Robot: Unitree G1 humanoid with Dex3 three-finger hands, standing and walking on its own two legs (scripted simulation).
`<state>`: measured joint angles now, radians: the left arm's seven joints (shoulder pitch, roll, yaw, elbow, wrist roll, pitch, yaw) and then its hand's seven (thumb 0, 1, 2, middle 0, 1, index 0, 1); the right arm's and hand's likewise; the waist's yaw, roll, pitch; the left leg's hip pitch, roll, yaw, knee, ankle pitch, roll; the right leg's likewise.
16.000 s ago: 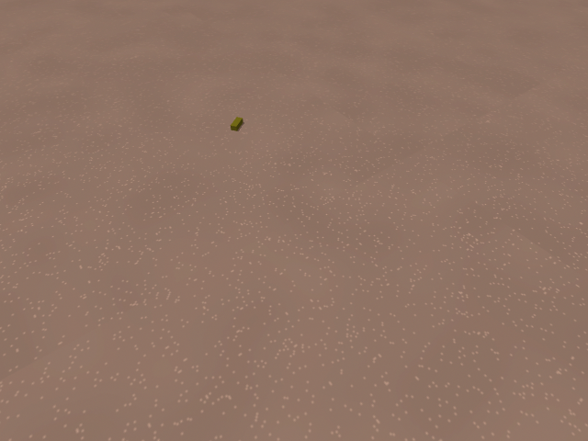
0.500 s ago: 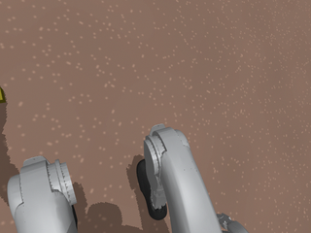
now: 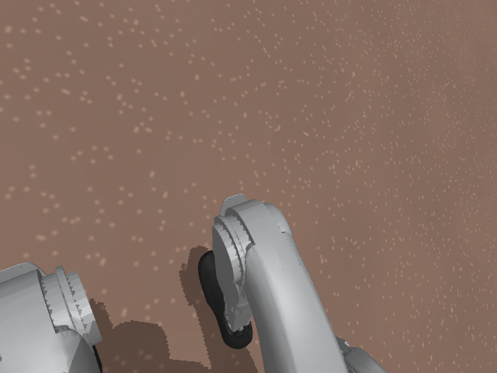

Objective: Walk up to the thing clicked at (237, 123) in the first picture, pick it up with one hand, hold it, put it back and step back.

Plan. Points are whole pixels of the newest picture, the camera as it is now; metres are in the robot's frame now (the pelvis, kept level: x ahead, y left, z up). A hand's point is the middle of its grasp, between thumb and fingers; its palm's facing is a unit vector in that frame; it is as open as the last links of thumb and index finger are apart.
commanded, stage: rest palm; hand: left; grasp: from above
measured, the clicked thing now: out of the picture +0.48 +0.33 -0.29
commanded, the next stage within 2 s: close in 0.40 s
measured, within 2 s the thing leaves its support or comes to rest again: neither
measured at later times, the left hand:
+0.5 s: hand out of the picture +0.45 +0.33 -0.24, palm faces -0.45 -0.13 -0.88, open 13.9 cm
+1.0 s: hand out of the picture +0.46 +0.33 -0.25, palm faces -0.44 -0.13 -0.89, open 11.7 cm
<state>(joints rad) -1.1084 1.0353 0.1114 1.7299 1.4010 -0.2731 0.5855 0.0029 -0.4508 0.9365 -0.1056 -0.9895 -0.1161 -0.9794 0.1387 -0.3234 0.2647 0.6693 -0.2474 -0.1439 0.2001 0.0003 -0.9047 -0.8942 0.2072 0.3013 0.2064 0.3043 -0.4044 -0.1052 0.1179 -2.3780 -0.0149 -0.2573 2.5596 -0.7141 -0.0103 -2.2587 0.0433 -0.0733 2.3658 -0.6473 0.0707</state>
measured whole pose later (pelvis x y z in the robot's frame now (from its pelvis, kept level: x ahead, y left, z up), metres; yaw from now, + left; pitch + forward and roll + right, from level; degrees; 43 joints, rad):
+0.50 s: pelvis +0.00 +0.00 +0.00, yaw -1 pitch +27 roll -16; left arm -1.07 1.08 0.11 1.69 1.37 -0.33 0.56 0.00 -0.47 0.96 -0.12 -0.96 -0.11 -0.96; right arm 0.12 -0.35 0.30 0.64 -0.27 -0.15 0.22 0.00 -0.91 -0.90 0.21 0.30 0.21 0.30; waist -0.39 -0.14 0.17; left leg -2.35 -0.01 -0.29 2.58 -0.73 -0.02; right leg -2.23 0.05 -0.10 2.37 -0.65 0.08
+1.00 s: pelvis +0.00 +0.00 +0.00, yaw -2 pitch +27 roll -17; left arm -1.09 1.09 0.11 1.75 1.35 -0.24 0.61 0.00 -0.11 0.66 -0.35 -0.81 -0.38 -0.77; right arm 0.10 -0.36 0.32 0.64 -0.27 -0.22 0.25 0.00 -0.90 -0.89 0.21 0.30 0.21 0.30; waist -0.41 -0.14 0.19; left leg -2.35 -0.01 -0.29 2.58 -0.73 -0.01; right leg -2.22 0.05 -0.11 2.35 -0.65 0.08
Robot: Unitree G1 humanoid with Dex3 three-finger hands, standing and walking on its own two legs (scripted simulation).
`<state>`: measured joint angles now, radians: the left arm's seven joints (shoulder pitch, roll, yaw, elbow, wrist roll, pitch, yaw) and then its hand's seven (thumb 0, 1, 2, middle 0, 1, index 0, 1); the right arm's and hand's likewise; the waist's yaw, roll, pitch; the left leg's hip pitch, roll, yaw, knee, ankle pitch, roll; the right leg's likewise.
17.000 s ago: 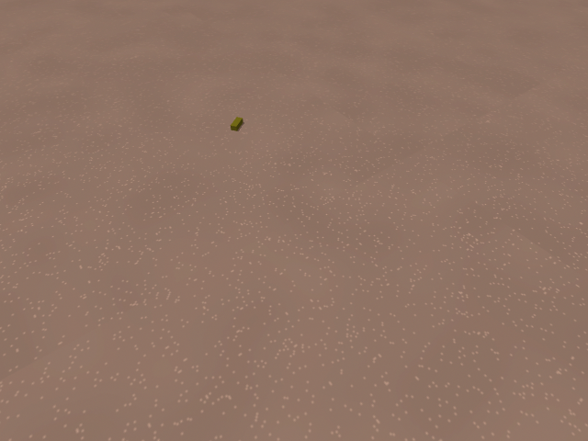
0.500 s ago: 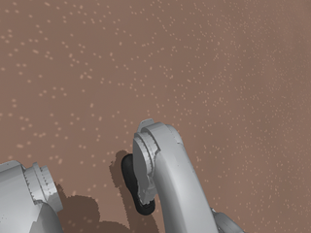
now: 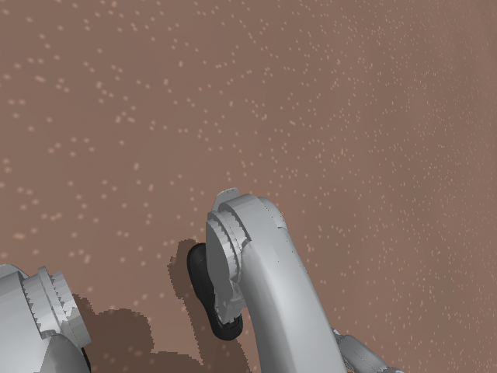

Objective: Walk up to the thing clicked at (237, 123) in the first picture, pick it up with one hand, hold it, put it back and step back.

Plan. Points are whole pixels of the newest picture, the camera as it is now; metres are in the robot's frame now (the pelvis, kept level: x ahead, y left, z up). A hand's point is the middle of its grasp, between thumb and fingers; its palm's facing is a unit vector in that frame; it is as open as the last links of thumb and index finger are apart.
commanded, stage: close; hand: left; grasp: from above
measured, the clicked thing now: out of the picture +0.47 +0.34 -0.29
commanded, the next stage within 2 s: settle in 1.50 s
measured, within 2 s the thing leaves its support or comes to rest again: leaves its support in 1.82 s
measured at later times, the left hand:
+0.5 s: hand out of the picture +0.44 +0.33 -0.25, palm faces -0.43 -0.13 -0.89, open 9.2 cm
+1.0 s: hand out of the picture +0.45 +0.34 -0.25, palm faces -0.45 -0.14 -0.88, open 6.8 cm
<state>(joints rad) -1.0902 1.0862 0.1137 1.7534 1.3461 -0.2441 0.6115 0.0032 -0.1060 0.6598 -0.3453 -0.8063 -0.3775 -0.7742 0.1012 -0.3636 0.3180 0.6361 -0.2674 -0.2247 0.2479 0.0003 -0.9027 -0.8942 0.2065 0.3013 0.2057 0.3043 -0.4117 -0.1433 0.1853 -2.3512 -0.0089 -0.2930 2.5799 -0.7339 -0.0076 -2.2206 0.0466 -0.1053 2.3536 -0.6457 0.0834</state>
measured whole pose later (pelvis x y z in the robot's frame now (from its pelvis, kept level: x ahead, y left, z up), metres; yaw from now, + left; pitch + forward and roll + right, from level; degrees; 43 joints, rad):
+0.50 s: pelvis +0.00 +0.00 +0.00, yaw +0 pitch +26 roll -17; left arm -1.07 1.09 0.08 1.72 1.37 -0.32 0.60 0.00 0.22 0.41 -0.60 -0.57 -0.64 -0.53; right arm 0.10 -0.35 0.34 0.62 -0.27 -0.19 0.23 0.00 -0.90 -0.89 0.21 0.30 0.21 0.30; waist -0.40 -0.15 0.19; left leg -2.34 -0.01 -0.30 2.58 -0.72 -0.01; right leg -2.21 0.05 -0.11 2.35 -0.63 0.09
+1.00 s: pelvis +0.00 +0.00 +0.00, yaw +0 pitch +27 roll -17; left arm -1.08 1.11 0.10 1.71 1.34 -0.29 0.56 0.00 0.53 0.10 -0.85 -0.33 -0.91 -0.27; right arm 0.09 -0.35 0.35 0.63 -0.27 -0.20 0.23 0.00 -0.90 -0.89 0.21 0.30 0.21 0.30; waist -0.40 -0.14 0.20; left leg -2.35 -0.01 -0.30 2.58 -0.73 -0.01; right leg -2.22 0.04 -0.12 2.35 -0.64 0.09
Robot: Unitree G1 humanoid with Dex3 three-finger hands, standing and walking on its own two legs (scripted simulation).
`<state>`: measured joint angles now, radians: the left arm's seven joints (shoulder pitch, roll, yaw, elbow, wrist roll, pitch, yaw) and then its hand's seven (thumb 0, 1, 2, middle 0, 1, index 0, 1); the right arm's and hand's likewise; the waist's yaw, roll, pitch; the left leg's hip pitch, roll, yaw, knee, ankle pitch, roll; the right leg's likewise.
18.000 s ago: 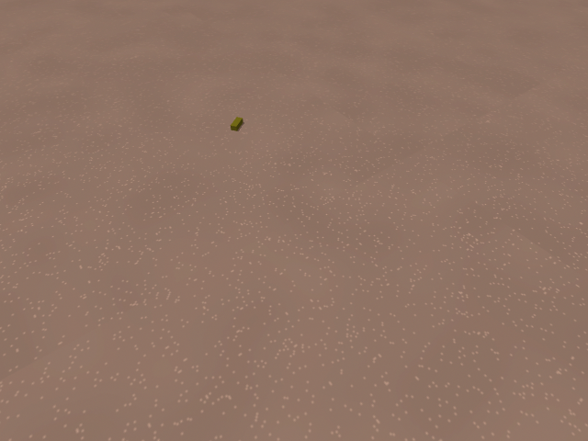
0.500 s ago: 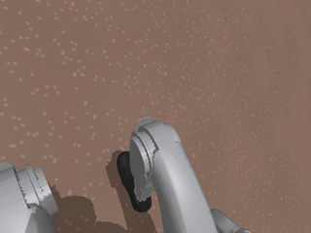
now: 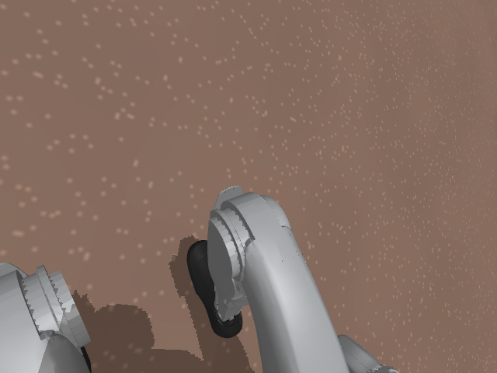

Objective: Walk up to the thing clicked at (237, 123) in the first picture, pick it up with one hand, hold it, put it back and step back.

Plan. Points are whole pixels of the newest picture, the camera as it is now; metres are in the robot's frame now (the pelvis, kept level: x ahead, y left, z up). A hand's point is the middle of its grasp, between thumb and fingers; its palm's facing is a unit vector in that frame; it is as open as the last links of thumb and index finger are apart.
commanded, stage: close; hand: left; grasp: from above
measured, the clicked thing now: out of the picture +0.47 +0.34 -0.29
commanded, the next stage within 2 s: settle in 0.50 s
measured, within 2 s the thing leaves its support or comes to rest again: leaves its support in 0.82 s
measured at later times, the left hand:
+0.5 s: hand out of the picture +0.45 +0.34 -0.25, palm faces -0.44 -0.13 -0.89, open 6.6 cm
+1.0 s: hand out of the picture +0.47 +0.36 -0.21, palm faces -0.39 -0.12 -0.91, open 6.6 cm
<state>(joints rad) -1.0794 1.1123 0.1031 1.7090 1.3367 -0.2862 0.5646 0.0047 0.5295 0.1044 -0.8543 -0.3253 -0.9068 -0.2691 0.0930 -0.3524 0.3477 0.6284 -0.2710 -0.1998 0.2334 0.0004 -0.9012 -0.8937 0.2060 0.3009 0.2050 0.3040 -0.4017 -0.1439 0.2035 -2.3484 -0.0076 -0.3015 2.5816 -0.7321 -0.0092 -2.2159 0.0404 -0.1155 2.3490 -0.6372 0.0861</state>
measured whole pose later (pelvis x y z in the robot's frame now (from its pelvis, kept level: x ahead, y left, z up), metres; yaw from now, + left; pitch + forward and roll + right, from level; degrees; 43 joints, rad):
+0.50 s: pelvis +0.00 +0.00 +0.00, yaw +0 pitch +26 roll -17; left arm -1.09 1.12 0.09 1.72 1.34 -0.29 0.58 0.01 0.53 0.00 -0.99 -0.14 -1.04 -0.09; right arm 0.11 -0.37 0.36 0.63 -0.27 -0.19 0.22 0.00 -0.90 -0.89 0.21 0.30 0.20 0.30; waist -0.41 -0.15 0.21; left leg -2.35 0.00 -0.30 2.58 -0.72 0.00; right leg -2.22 0.04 -0.12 2.34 -0.62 0.09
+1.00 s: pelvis +0.00 +0.00 +0.01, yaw +0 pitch +29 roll -17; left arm -1.04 1.06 0.16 1.52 1.32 -0.24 0.46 0.01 0.50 0.00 -1.05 -0.05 -1.10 -0.01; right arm 0.15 -0.37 0.27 0.61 -0.25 -0.15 0.23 0.00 -0.91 -0.90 0.21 0.30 0.21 0.30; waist -0.37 -0.09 0.15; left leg -2.37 -0.01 -0.29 2.56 -0.72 -0.01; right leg -2.23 0.02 -0.12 2.33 -0.64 0.06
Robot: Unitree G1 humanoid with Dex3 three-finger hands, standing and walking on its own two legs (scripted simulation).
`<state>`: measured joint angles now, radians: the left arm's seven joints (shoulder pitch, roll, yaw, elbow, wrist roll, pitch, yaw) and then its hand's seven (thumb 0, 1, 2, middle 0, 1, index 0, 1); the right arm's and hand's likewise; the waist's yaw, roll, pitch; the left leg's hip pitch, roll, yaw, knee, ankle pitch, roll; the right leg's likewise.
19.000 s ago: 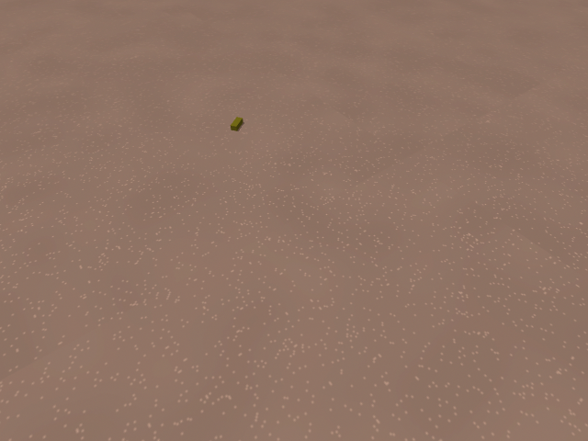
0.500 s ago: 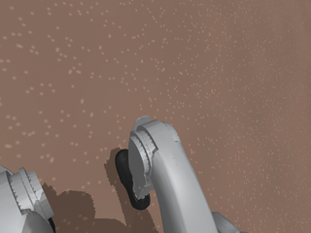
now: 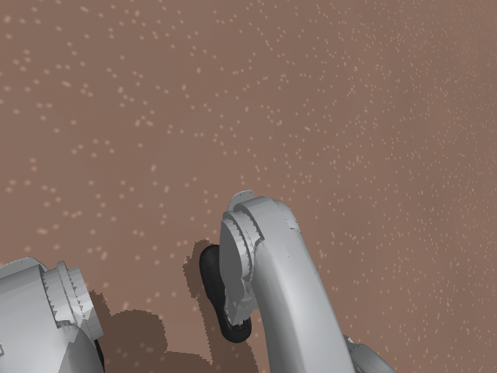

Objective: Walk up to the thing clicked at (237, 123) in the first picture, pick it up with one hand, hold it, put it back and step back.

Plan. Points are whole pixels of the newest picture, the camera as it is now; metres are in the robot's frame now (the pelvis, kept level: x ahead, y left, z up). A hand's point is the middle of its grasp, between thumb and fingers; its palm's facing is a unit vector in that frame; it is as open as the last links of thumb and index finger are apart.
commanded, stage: settle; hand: left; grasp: from above
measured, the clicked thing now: out of the picture +0.48 +0.36 -0.26
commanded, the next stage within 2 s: lift in 0.52 s
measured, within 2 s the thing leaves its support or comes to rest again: neither
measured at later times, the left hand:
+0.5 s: hand out of the picture +0.45 +0.36 -0.13, palm faces -0.43 -0.08 -0.90, open 6.6 cm
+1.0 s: hand out of the picture +0.42 +0.36 -0.07, palm faces -0.46 -0.13 -0.88, open 6.6 cm
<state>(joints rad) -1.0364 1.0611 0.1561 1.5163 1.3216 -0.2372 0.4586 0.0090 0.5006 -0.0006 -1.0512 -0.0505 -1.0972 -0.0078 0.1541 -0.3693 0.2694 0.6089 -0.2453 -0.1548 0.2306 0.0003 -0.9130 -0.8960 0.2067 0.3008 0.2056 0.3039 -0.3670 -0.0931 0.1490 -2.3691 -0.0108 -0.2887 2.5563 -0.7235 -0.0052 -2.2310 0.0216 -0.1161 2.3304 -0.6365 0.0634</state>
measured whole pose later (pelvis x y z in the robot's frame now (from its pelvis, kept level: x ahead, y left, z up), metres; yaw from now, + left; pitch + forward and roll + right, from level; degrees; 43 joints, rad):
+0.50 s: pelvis -0.01 -0.01 +0.02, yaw +5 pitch +32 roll -13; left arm -1.03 0.89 0.06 1.35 1.29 -0.24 0.25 0.01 0.50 0.00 -1.07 0.00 -1.10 0.00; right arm 0.16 -0.34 0.15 0.59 -0.15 -0.03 0.17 0.00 -0.91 -0.90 0.21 0.30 0.20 0.30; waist -0.29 0.00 0.01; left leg -2.37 -0.03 -0.21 2.45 -0.65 0.00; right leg -2.24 -0.02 -0.06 2.29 -0.62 0.06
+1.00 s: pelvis -0.01 -0.01 +0.06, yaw +8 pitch +35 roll -11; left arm -0.87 0.78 0.07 1.10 1.16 -0.20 0.09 0.00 0.50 0.00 -1.04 -0.09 -1.08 -0.05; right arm 0.22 -0.32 0.05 0.62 -0.08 0.06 0.12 0.00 -0.92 -0.90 0.21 0.30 0.21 0.30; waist -0.23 0.05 -0.07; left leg -2.27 -0.02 -0.14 2.29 -0.65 0.01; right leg -2.17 -0.04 -0.02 2.17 -0.62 0.06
